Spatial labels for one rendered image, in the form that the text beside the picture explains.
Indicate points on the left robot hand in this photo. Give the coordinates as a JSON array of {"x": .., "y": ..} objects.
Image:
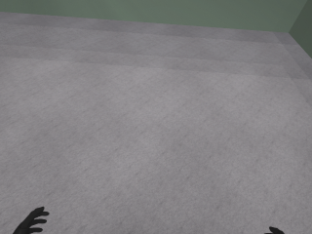
[{"x": 24, "y": 227}]

